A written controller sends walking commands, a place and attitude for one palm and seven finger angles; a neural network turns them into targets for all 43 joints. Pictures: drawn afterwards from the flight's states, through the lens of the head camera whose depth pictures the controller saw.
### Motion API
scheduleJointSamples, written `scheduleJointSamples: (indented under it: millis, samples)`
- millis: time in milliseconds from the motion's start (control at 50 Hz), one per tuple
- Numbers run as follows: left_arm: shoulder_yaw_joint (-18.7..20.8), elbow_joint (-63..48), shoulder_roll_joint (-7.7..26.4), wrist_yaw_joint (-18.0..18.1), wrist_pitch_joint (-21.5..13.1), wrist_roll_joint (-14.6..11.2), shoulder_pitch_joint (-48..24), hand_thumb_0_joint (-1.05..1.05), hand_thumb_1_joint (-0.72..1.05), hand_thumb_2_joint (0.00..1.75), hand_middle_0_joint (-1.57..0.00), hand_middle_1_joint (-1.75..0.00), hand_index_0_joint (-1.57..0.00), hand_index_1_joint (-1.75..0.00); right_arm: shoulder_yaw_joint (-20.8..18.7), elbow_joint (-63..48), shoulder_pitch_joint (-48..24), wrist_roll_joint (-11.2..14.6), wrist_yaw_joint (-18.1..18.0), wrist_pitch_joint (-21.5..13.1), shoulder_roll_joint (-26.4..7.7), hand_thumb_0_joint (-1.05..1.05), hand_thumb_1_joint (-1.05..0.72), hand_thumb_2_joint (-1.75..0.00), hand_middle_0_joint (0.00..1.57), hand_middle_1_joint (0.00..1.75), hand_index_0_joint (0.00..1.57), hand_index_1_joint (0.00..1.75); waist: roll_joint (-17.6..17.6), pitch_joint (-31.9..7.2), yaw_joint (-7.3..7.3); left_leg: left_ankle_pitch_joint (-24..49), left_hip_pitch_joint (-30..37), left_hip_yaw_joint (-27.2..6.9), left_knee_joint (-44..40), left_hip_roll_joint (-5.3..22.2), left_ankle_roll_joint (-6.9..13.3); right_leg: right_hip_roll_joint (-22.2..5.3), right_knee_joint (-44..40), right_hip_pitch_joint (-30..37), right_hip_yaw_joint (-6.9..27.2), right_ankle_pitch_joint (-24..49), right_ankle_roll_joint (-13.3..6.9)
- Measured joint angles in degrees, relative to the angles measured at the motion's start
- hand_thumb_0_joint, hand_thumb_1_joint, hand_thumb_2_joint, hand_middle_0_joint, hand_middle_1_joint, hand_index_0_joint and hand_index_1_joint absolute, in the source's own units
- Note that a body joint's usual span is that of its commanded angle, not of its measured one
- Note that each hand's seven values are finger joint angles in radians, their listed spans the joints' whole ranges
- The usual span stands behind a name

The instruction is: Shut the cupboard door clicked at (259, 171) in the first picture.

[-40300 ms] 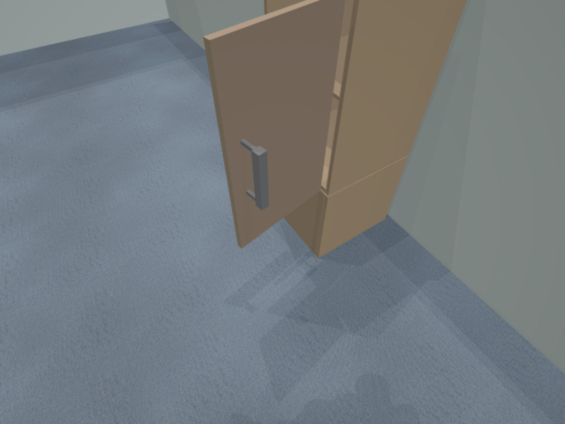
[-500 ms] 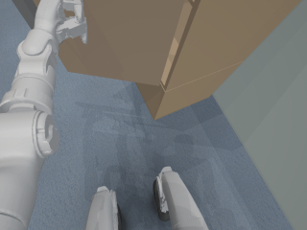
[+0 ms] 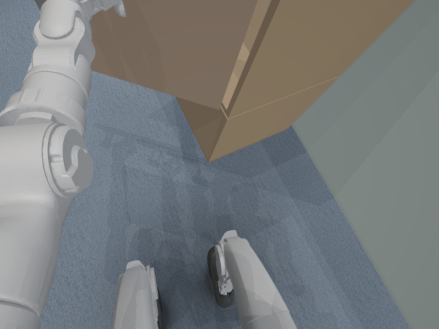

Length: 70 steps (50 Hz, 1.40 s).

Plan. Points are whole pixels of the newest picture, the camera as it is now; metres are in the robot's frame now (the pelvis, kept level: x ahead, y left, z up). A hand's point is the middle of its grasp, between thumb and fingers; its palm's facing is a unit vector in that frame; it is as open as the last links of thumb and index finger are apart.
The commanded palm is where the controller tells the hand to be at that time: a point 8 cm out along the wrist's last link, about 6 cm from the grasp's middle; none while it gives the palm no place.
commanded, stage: pull the fist back off the door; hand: left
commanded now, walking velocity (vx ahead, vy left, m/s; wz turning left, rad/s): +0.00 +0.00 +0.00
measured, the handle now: out of the picture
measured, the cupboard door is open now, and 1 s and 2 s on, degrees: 49 47 47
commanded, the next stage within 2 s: draw the hand back to the body in 0.76 s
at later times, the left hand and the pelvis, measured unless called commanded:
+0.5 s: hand (130, 12) +0.58 +0.03 +0.10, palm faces -0.01 -1.00 -0.04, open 3.1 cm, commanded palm +0.54 +0.08 +0.10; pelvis +0.03 +0.00 +0.04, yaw +0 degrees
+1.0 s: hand (128, 32) +0.53 +0.04 +0.11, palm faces +0.00 -1.00 -0.05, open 3.1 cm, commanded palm +0.47 +0.11 +0.13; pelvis +0.03 -0.01 +0.05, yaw +1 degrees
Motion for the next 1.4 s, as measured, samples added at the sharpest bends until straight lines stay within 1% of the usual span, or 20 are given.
scheduleJointSamples:
  millis: [40, 60, 100, 120, 140, 180, 260, 340, 420, 520, 620, 740, 860, 940, 980, 1040, 1100, 1180, 1280, 1400]
  samples:
    - [1.92, 0.09, -1.75, 8.59, -2.08, 3.13, 0.02, 0.02, 0.79, 0.93, -1.30, -1.50, -1.30, -1.50, 0.16, -0.59, 0.55, -1.36, 1.74, 0.11, 0.54, 0.00, -0.90, -0.90, 0.20, 0.30, 0.20, 0.30, 0.13, -0.42, -0.46, 0.08, -0.64, 0.24, 0.07, 0.03, 0.01, 0.04, 0.16, -0.79, 0.24, 0.11, 0.06]
    - [2.00, 0.09, -2.09, 11.84, -3.30, 5.18, 0.29, 0.02, 0.79, 0.92, -1.30, -1.50, -1.30, -1.50, 0.11, -0.81, 0.73, -1.84, 2.61, 0.26, 0.90, 0.00, -0.90, -0.90, 0.20, 0.30, 0.20, 0.30, 0.25, -0.59, -0.78, 0.07, -0.85, 0.38, 0.11, 0.08, 0.01, 0.09, 0.26, -1.10, 0.39, 0.13, 0.07]
    - [1.19, -0.08, -2.02, 15.54, -5.32, 8.57, 1.14, 0.01, 0.81, 0.92, -1.29, -1.50, -1.29, -1.50, -0.12, -0.96, 0.93, -2.19, 3.98, 0.91, 1.78, 0.00, -0.90, -0.90, 0.20, 0.30, 0.20, 0.30, 0.41, -0.51, -1.31, 0.03, -0.72, 0.72, 0.01, 0.20, 0.03, 0.23, 0.31, -1.21, 0.71, 0.16, 0.08]
    - [0.75, -0.29, -1.82, 16.01, -5.95, 9.58, 1.69, 0.01, 0.83, 0.93, -1.29, -1.50, -1.29, -1.50, -0.18, -0.96, 1.01, -2.14, 4.41, 1.37, 2.20, 0.00, -0.90, -0.90, 0.20, 0.30, 0.20, 0.30, 0.50, -0.36, -1.48, 0.04, -0.44, 0.90, -0.19, 0.26, 0.05, 0.30, 0.18, -1.04, 0.88, 0.20, 0.08]
    - [0.42, -0.60, -1.65, 15.92, -6.30, 9.88, 2.30, 0.01, 0.84, 0.93, -1.29, -1.50, -1.29, -1.50, -0.21, -0.91, 1.15, -1.92, 4.68, 1.89, 2.60, 0.00, -0.90, -0.90, 0.20, 0.30, 0.20, 0.30, 0.57, -0.20, -1.53, 0.10, -0.01, 1.09, -0.54, 0.32, 0.07, 0.37, -0.06, -0.72, 1.05, 0.26, 0.07]
    - [-0.03, -1.17, -1.60, 14.39, -6.11, 9.27, 3.57, 0.01, 0.87, 0.93, -1.29, -1.50, -1.29, -1.50, -0.14, -0.79, 1.55, -1.26, 4.85, 2.93, 3.19, 0.00, -0.90, -0.90, 0.20, 0.30, 0.20, 0.30, 0.72, 0.17, -1.27, 0.32, 1.28, 1.45, -1.62, 0.42, 0.13, 0.50, -0.95, 0.37, 1.36, 0.48, 0.09]
    - [1.11, -2.32, -3.04, 11.60, -5.15, 5.90, 7.00, 0.02, 0.89, 0.92, -1.29, -1.50, -1.29, -1.50, 0.17, -0.93, 2.79, -0.21, 4.49, 4.19, 3.49, 0.00, -0.90, -0.90, 0.20, 0.30, 0.20, 0.30, 0.93, 0.49, -0.12, 1.02, 4.88, 2.19, -4.83, 0.54, 0.23, 0.69, -3.66, 3.58, 1.98, 1.03, 0.17]
    - [1.22, -5.47, -6.09, 11.54, -7.86, 3.59, 12.32, 0.02, 0.90, 0.91, -1.29, -1.50, -1.29, -1.50, -0.52, -1.09, 3.99, -0.03, 4.49, 4.19, 3.10, 0.01, -0.90, -0.90, 0.20, 0.30, 0.20, 0.30, 0.79, 0.18, 1.53, 1.42, 9.00, 2.82, -7.94, 0.53, 0.19, 0.73, -6.04, 7.26, 2.50, 1.11, 0.21]
    - [-1.04, -6.89, -9.41, 11.93, -11.10, 3.13, 16.91, 0.02, 0.90, 0.90, -1.29, -1.50, -1.29, -1.50, -1.65, -0.64, 3.96, 0.26, 4.54, 4.51, 2.24, 0.01, -0.90, -0.90, 0.20, 0.30, 0.20, 0.30, 0.22, -0.39, 3.25, 1.36, 12.73, 3.01, -10.06, 0.34, 0.10, 0.56, -7.41, 10.71, 2.64, 0.59, 0.17]
    - [-3.04, -7.79, -13.12, 12.49, -13.05, 2.42, 20.98, 0.02, 0.90, 0.90, -1.30, -1.50, -1.30, -1.50, -3.14, -0.59, 1.95, 0.50, 4.08, 5.11, 0.85, 0.01, -0.90, -0.90, 0.20, 0.30, 0.20, 0.30, -0.54, -0.79, 4.56, 1.08, 15.48, 2.76, -11.19, -0.04, -0.02, 0.17, -7.93, 13.40, 2.39, -0.24, 0.07]
    - [-5.31, -11.78, -16.42, 13.11, -16.28, 2.19, 26.32, 0.02, 0.90, 0.90, -1.30, -1.50, -1.30, -1.50, -4.63, -1.15, -0.83, 0.76, 3.64, 5.41, 0.16, 0.01, -0.90, -0.90, 0.20, 0.30, 0.20, 0.30, -1.24, -0.93, 6.14, 0.77, 17.51, 2.98, -11.83, -0.28, -0.13, -0.07, -7.84, 15.07, 2.61, -0.93, 0.04]
    - [-7.93, -14.37, -18.65, 13.71, -17.39, 2.05, 30.75, 0.02, 0.90, 0.90, -1.30, -1.50, -1.30, -1.50, -4.93, -1.71, -4.33, 1.34, 2.88, 6.10, 0.49, 0.01, -0.90, -0.90, 0.20, 0.30, 0.20, 0.30, -1.58, -0.59, 7.78, 0.81, 19.42, 3.01, -12.57, -0.67, -0.24, -0.44, -7.82, 16.73, 2.67, -1.40, -0.06]
    - [-9.13, -13.44, -18.86, 14.09, -17.93, 1.77, 29.81, 0.02, 0.90, 0.90, -1.30, -1.50, -1.30, -1.50, -4.28, -1.19, -6.92, 1.39, 2.10, 6.00, 1.57, 0.00, -0.90, -0.90, 0.20, 0.30, 0.20, 0.30, -1.50, -0.49, 8.15, 1.12, 19.60, 2.57, -12.61, -1.11, -0.45, -0.92, -7.45, 16.99, 2.30, -1.58, -0.25]
    - [-7.98, -13.07, -18.42, 13.08, -17.37, 1.73, 28.67, 0.02, 0.90, 0.90, -1.30, -1.50, -1.30, -1.50, -3.76, -1.11, -7.25, 1.54, 1.84, 6.44, 2.17, 0.00, -0.90, -0.90, 0.20, 0.30, 0.20, 0.30, -1.43, -0.67, 8.14, 1.25, 19.54, 2.67, -12.58, -1.04, -0.56, -0.83, -7.30, 16.79, 2.40, -1.45, -0.40]
    - [-6.82, -16.20, -18.30, 12.09, -16.64, 1.16, 30.83, 0.02, 0.90, 0.90, -1.30, -1.50, -1.30, -1.50, -3.79, -1.79, -6.59, 1.92, 1.72, 7.03, 2.40, 0.01, -0.90, -0.90, 0.20, 0.30, 0.20, 0.30, -1.29, -0.67, 8.58, 1.38, 20.63, 3.21, -13.36, -0.78, -0.60, -0.50, -7.88, 17.53, 2.89, -1.17, -0.45]
    - [-6.57, -23.38, -18.39, 10.28, -15.16, -0.57, 37.47, 0.02, 0.90, 0.90, -1.30, -1.50, -1.30, -1.50, -3.89, -2.97, -4.86, 3.00, 1.52, 7.86, 2.53, 0.01, -0.90, -0.90, 0.20, 0.30, 0.20, 0.30, -0.91, -0.35, 10.02, 2.04, 24.36, 4.27, -16.20, -0.37, -0.62, 0.04, -10.21, 20.61, 3.82, -0.37, -0.42]
    - [-7.32, -30.42, -18.62, 8.30, -12.82, -2.73, 45.55, 0.02, 0.90, 0.90, -1.29, -1.50, -1.29, -1.50, -3.69, -3.58, -3.21, 4.36, 1.01, 8.48, 2.46, 0.01, -0.90, -0.90, 0.20, 0.30, 0.20, 0.30, -0.66, 0.32, 11.65, 3.39, 29.71, 4.95, -20.48, -0.15, -0.61, 0.38, -13.99, 25.59, 4.35, 0.80, -0.34]
    - [-8.97, -38.40, -18.69, 6.12, -11.01, -5.35, 54.70, 0.02, 0.90, 0.90, -1.29, -1.50, -1.29, -1.50, -3.43, -3.43, -2.04, 5.58, -0.35, 7.96, 2.19, 0.01, -0.90, -0.90, 0.20, 0.30, 0.20, 0.30, -0.95, 1.14, 13.28, 5.44, 36.86, 4.70, -26.09, -0.11, -0.53, 0.45, -19.38, 32.95, 3.94, 2.39, -0.40]
    - [-11.69, -45.59, -17.86, 2.60, -10.79, -7.07, 61.82, 0.02, 0.90, 0.90, -1.30, -1.50, -1.30, -1.50, -3.71, -2.83, -2.92, 6.68, -1.79, 6.36, 1.19, 0.01, -0.90, -0.90, 0.20, 0.30, 0.20, 0.30, -1.75, 1.56, 14.75, 6.98, 43.67, 3.60, -30.44, -0.17, -0.68, 0.31, -24.10, 40.53, 2.72, 3.58, -0.51]
    - [-13.83, -53.84, -17.27, -1.46, -6.62, -9.21, 69.96, 0.02, 0.90, 0.90, -1.27, -1.47, -1.27, -1.47, -3.95, -4.56, -6.42, 8.06, -2.91, 4.84, -0.26, 0.01, -0.90, -0.90, 0.20, 0.30, 0.20, 0.30, -1.72, 2.17, 16.20, 8.13, 50.63, 3.57, -34.45, -0.48, -0.40, 0.05, -27.98, 47.60, 2.60, 4.51, -0.21]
